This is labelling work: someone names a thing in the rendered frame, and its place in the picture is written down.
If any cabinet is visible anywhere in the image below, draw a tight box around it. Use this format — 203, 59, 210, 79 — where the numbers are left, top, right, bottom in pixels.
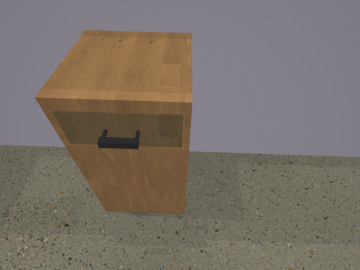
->
35, 30, 192, 214

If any drawer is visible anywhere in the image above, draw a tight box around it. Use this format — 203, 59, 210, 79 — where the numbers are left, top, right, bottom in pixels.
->
51, 110, 183, 148

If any handle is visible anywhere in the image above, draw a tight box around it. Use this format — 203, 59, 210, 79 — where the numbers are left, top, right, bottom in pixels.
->
97, 129, 140, 149

